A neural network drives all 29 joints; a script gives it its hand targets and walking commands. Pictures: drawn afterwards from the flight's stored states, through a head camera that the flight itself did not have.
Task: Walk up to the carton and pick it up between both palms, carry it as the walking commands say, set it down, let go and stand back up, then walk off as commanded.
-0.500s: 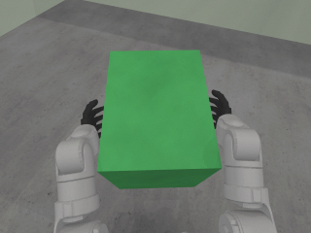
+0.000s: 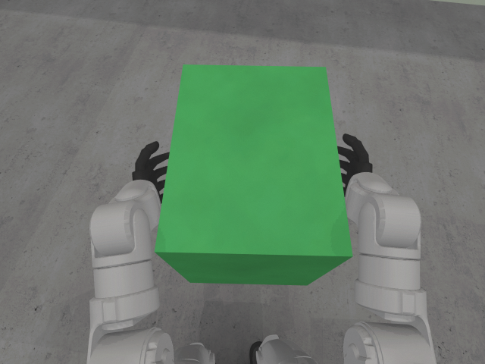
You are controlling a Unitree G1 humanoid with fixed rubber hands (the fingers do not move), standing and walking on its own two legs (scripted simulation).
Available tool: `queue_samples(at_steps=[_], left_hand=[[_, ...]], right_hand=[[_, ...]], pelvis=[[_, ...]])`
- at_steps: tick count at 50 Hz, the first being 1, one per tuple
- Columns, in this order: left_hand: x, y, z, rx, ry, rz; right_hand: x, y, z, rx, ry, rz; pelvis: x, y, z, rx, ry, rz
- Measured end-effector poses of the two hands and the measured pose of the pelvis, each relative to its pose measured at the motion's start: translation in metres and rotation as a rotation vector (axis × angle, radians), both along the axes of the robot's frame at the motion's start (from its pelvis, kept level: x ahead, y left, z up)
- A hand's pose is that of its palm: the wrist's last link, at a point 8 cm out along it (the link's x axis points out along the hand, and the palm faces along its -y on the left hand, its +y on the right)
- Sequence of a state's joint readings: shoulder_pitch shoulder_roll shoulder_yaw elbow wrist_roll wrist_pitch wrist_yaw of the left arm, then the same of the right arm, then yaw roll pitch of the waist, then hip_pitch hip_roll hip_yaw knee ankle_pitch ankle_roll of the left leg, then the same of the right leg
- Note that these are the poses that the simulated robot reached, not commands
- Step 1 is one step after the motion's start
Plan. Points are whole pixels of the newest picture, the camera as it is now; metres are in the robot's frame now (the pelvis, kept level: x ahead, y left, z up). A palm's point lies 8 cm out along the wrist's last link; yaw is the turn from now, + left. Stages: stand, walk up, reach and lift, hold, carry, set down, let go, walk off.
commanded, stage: carry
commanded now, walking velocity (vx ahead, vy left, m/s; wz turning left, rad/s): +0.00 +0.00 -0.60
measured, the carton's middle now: (251, 185) +0.39 +0.00 +0.03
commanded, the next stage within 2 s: none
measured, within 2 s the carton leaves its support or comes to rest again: neither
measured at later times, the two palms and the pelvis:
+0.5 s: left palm (241, 170) +0.38 +0.02 +0.09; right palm (457, 218) +0.30 -0.29 +0.09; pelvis +0.00 -0.05 +0.00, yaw -15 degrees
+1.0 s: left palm (335, 200) +0.33 -0.12 +0.09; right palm out of the picture +0.19 -0.40 +0.10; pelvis -0.06 -0.09 +0.00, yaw -29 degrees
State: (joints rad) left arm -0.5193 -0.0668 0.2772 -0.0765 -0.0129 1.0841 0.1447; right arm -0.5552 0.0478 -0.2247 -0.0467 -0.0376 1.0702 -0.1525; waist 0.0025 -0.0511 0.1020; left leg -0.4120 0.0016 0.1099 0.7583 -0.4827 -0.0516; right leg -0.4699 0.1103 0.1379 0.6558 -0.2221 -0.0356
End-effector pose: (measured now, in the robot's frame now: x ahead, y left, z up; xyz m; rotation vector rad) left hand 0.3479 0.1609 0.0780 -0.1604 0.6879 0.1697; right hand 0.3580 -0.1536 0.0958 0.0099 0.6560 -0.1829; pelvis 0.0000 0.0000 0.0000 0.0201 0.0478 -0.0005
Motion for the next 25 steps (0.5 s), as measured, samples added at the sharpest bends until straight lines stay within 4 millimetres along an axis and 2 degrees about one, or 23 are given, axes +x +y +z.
queue_samples(at_steps=[3, 6, 11, 15, 19, 22, 25], left_hand=[[0.000, 0.004, -0.003, -0.035, -0.007, -0.006], [0.002, 0.002, 0.003, -0.043, 0.004, -0.028], [0.015, -0.019, 0.021, -0.039, -0.020, -0.100], [0.023, -0.046, 0.026, -0.046, -0.037, -0.153], [0.026, -0.079, 0.025, -0.042, -0.038, -0.190], [0.028, -0.108, 0.021, -0.012, -0.032, -0.222], [0.029, -0.141, 0.015, 0.043, -0.030, -0.253]], right_hand=[[-0.004, 0.004, 0.007, -0.033, -0.006, -0.007], [-0.010, 0.003, 0.013, -0.034, 0.005, -0.033], [-0.020, -0.017, 0.029, -0.032, -0.019, -0.106], [-0.030, -0.043, 0.036, -0.038, -0.035, -0.159], [-0.039, -0.074, 0.034, -0.032, -0.037, -0.197], [-0.047, -0.102, 0.021, -0.001, -0.031, -0.229], [-0.055, -0.133, -0.003, 0.055, -0.028, -0.261]], pelvis=[[-0.001, 0.005, 0.001, -0.006, -0.004, -0.009], [0.000, 0.009, 0.010, -0.044, -0.009, -0.032], [0.004, 0.012, 0.019, -0.089, -0.022, -0.108], [0.005, 0.004, 0.020, -0.091, -0.034, -0.159], [0.004, -0.013, 0.016, -0.066, -0.037, -0.198], [0.003, -0.028, 0.009, -0.038, -0.026, -0.230], [0.002, -0.046, -0.003, -0.006, -0.009, -0.262]])
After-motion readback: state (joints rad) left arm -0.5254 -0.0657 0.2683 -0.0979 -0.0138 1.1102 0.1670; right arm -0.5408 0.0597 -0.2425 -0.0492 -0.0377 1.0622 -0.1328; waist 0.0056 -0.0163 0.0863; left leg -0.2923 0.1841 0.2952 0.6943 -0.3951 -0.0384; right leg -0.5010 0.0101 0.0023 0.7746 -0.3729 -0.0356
